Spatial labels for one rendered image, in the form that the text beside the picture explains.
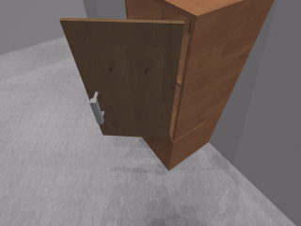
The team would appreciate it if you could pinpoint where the handle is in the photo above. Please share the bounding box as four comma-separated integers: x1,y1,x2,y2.
89,91,104,124

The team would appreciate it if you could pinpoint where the cupboard door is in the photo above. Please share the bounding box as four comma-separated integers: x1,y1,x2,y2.
59,18,184,138

